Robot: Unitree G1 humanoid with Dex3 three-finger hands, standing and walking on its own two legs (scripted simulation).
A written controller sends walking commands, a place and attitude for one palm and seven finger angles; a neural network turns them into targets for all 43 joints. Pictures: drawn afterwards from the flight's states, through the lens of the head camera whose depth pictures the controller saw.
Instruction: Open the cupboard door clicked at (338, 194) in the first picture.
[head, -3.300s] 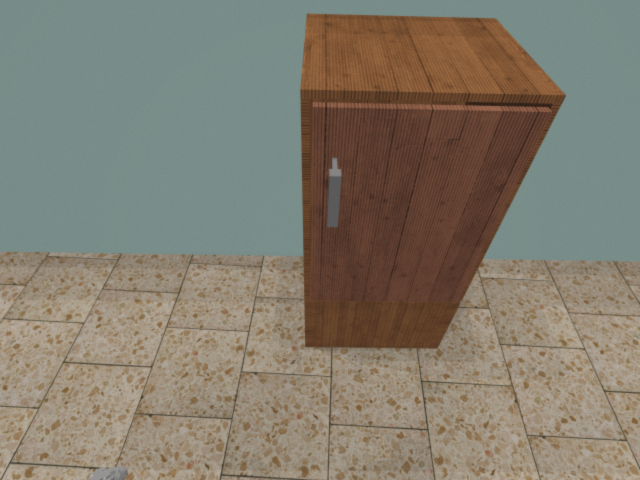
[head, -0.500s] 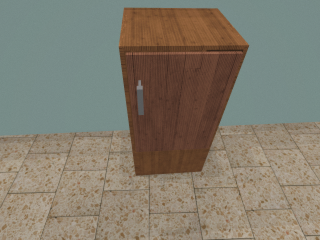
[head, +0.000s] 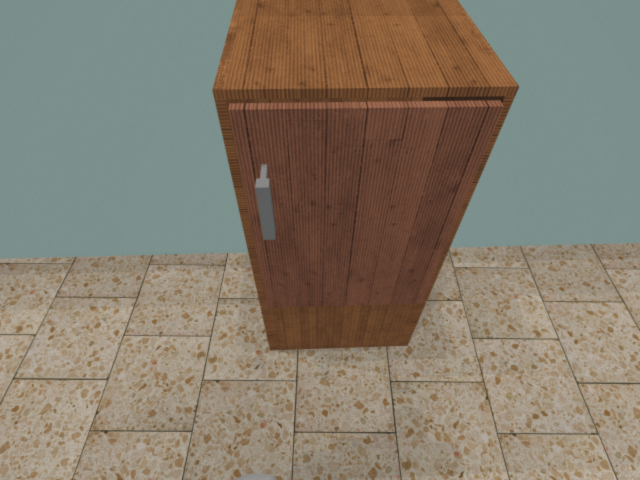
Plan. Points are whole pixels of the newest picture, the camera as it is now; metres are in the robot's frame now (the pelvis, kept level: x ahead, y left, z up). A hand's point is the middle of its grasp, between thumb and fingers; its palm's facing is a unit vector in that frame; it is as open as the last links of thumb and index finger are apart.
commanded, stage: come to a stop and stand still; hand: left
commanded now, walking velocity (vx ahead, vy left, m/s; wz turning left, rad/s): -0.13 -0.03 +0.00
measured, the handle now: (266, 202) +0.55 +0.15 -0.02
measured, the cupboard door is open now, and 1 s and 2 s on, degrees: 0 0 0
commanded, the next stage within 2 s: look again from close up in 0.58 s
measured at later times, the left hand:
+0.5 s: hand out of the picture +0.04 +0.18 -0.16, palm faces -0.01 -0.96 -0.28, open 7.3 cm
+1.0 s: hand out of the picture -0.01 +0.16 -0.17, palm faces +0.00 -0.98 -0.20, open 7.3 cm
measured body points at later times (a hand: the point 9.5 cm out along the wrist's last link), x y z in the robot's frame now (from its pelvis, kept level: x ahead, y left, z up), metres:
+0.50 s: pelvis -0.03 -0.02 -0.01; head -0.04 -0.03 +0.44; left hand +0.04 +0.23 -0.14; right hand +0.01 -0.26 -0.16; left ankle +0.04 +0.11 -0.73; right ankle -0.04 -0.14 -0.73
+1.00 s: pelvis -0.01 -0.02 +0.00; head +0.01 -0.02 +0.45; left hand -0.01 +0.21 -0.16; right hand -0.02 -0.24 -0.15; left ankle +0.04 +0.11 -0.73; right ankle -0.04 -0.14 -0.73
